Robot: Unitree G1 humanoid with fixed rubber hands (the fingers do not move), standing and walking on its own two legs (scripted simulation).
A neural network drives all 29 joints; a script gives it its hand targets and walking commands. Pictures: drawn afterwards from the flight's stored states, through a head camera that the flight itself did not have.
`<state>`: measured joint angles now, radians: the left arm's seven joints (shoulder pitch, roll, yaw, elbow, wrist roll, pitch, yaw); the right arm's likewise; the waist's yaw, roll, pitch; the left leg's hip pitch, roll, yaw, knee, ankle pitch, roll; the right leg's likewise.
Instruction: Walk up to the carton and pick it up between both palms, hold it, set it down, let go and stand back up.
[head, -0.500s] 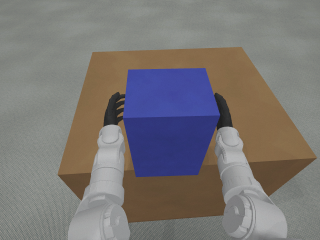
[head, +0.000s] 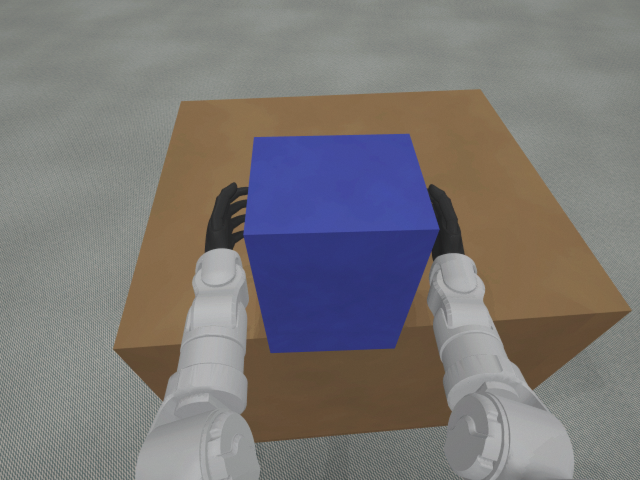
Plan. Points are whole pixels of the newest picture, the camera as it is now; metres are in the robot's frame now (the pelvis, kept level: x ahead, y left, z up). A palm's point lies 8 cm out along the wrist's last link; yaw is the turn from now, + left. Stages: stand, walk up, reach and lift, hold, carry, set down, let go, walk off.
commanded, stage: reach and lift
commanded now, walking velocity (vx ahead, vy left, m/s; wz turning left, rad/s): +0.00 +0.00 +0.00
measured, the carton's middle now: (332, 255) +0.42 -0.01 +0.04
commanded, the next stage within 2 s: none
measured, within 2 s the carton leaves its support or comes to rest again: leaves its support in 0.32 s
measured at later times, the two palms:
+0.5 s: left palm (218, 240) +0.39 +0.13 +0.11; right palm (452, 234) +0.39 -0.15 +0.11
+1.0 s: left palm (206, 228) +0.37 +0.14 +0.15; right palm (461, 235) +0.37 -0.15 +0.14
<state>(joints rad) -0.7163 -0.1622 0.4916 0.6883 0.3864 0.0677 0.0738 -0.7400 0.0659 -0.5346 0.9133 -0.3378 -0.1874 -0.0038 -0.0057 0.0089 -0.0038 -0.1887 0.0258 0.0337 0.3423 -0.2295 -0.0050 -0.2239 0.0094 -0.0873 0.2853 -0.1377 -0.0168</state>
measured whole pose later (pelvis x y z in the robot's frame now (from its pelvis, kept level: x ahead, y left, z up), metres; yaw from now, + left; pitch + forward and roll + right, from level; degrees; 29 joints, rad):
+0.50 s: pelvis -0.01 +0.00 +0.00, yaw +1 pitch +5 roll -1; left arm -0.75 -0.12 0.48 0.81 0.37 -0.07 0.11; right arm -0.80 0.01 -0.50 1.10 -0.33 -0.37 -0.07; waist -0.02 -0.01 -0.06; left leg -0.22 0.03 0.01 0.35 -0.21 -0.01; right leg -0.24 0.01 -0.11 0.28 -0.12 -0.02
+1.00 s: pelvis -0.04 -0.01 +0.00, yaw +1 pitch +0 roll +0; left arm -0.84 -0.08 0.45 0.76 0.34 0.20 0.09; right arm -0.84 0.01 -0.42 1.04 -0.20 -0.14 -0.09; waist -0.02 -0.02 -0.03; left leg -0.14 0.02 0.02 0.31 -0.17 0.00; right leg -0.17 0.00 -0.10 0.26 -0.09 -0.02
